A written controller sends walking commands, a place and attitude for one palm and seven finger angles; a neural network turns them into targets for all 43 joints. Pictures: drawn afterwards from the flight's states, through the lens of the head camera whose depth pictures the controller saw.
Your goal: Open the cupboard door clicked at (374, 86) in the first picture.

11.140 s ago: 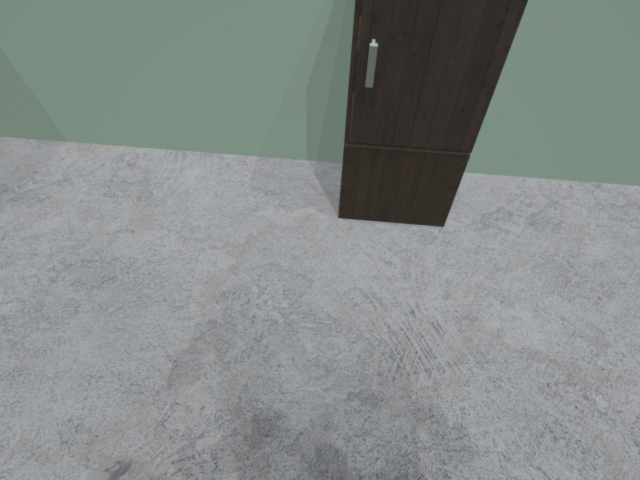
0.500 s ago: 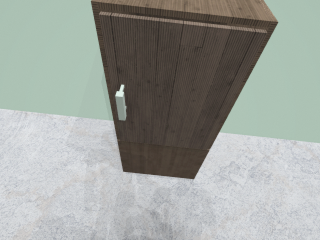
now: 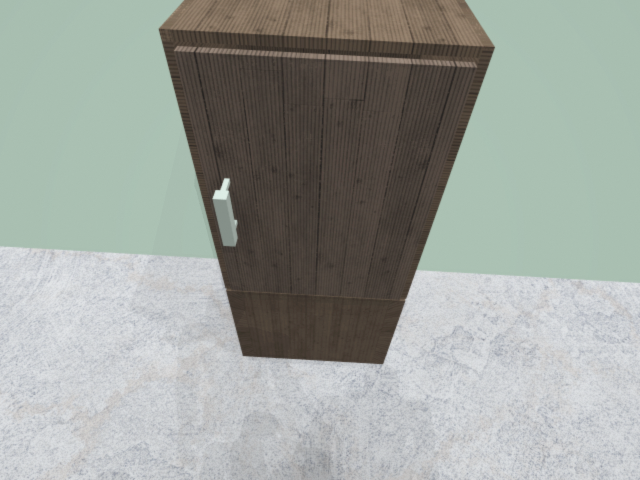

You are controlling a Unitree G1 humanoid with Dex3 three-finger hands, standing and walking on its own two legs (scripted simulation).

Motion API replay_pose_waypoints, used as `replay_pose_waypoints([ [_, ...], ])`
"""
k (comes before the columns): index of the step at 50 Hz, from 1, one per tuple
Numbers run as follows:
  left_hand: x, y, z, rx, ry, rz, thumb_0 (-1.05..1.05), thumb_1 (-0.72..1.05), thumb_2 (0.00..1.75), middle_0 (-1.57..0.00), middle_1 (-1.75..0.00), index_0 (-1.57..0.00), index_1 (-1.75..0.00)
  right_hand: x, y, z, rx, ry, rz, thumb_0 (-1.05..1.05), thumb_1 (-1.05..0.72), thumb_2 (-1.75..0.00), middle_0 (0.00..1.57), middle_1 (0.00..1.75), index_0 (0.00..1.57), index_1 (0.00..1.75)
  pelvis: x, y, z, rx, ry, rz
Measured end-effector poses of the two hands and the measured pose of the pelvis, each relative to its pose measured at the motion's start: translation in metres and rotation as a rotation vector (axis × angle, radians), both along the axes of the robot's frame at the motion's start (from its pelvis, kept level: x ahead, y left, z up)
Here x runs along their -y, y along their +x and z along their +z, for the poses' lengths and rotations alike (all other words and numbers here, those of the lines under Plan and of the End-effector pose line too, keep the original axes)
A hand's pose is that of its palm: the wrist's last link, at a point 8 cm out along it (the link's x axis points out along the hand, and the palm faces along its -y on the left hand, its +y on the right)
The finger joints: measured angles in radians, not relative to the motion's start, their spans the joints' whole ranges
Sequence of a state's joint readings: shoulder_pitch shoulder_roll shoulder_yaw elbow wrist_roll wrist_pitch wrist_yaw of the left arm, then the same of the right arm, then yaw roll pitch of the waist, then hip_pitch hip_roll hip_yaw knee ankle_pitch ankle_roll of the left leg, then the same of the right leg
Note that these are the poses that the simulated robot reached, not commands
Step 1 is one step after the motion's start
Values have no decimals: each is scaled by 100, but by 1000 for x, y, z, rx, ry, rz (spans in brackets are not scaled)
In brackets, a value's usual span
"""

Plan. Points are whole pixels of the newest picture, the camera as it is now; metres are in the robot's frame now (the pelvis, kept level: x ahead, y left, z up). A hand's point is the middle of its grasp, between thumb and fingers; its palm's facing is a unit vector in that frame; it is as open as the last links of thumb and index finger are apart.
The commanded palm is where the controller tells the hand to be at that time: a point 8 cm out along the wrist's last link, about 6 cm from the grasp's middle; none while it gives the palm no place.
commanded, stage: come to a stop and stand still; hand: left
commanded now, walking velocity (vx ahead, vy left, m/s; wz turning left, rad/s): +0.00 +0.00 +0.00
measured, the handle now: (228, 212) +0.58 +0.21 -0.05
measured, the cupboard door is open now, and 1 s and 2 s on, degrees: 0 0 0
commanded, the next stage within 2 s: look again from close up in 1.02 s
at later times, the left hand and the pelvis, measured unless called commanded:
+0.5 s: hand out of the picture -0.02 +0.12 -0.18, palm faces +0.05 -0.99 -0.12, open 7.4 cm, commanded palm none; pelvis +0.01 -0.02 +0.00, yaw +0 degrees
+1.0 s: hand out of the picture +0.01 +0.12 -0.18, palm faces +0.03 -0.99 -0.16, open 7.4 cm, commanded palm none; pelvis +0.04 -0.03 +0.00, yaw -1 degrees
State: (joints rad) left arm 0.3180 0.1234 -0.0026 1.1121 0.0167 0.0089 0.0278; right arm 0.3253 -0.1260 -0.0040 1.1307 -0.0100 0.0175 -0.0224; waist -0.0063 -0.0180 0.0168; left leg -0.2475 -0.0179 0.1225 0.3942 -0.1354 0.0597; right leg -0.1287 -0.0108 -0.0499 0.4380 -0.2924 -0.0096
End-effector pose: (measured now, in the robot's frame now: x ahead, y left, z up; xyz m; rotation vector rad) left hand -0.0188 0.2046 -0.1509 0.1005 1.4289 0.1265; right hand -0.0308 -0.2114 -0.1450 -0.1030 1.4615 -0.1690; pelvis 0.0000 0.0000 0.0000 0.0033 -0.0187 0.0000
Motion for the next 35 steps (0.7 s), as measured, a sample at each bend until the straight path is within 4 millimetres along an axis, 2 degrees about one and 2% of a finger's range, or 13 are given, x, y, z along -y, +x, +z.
replay_pose_waypoints([
  [7,14,-19,1,-49,-16,18,0,91,90,-20,-30,-19,-30,-3,-10,-1,-29,21,-9,0,-91,-90,20,30,20,30,6,0,0,-9,1,0],
  [14,25,-26,0,-72,-25,27,0,91,90,-20,-30,-19,-30,-4,1,-2,-8,31,-9,0,-91,-90,20,30,20,30,12,5,0,-8,1,-4],
  [25,35,-10,0,-50,-29,25,0,91,90,-20,-30,-19,-30,8,18,-2,10,12,0,2,-93,-89,20,30,20,30,18,14,1,-6,4,-8],
  [35,36,8,1,-31,-14,15,0,91,90,-20,-30,-19,-30,17,29,-2,14,5,1,1,-93,-90,20,30,19,30,24,24,1,-9,7,-11],
])
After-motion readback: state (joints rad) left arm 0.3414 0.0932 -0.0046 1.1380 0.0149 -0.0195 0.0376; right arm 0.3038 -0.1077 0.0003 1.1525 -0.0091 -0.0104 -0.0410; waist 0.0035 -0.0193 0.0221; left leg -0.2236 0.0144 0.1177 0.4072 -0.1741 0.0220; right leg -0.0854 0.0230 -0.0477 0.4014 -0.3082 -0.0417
